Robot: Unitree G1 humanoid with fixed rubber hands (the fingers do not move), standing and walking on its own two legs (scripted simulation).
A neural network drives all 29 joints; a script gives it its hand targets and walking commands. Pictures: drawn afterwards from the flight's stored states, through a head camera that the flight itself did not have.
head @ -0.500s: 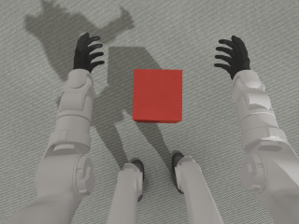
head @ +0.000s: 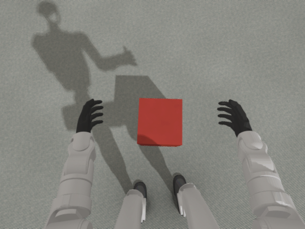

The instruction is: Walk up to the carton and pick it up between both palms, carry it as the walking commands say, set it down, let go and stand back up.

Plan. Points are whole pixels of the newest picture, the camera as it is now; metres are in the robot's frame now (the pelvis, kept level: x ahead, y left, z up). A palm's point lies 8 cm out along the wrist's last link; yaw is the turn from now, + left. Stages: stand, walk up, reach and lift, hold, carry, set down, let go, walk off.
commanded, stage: let go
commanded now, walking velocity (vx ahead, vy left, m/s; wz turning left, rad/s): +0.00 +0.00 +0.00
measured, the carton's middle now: (159, 124) +0.44 -0.02 -0.58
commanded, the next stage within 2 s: stand in 0.92 s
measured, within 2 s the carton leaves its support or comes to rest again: neither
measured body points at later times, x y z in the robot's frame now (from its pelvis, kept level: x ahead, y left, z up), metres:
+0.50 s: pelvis +0.04 +0.00 +0.07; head +0.09 +0.01 +0.52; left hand +0.23 +0.24 -0.01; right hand +0.22 -0.23 -0.01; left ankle +0.01 +0.12 -0.67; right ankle +0.03 -0.11 -0.67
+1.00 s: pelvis +0.06 +0.01 +0.07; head +0.06 +0.00 +0.52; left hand +0.21 +0.27 -0.01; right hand +0.20 -0.24 -0.02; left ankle +0.01 +0.12 -0.67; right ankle +0.03 -0.11 -0.67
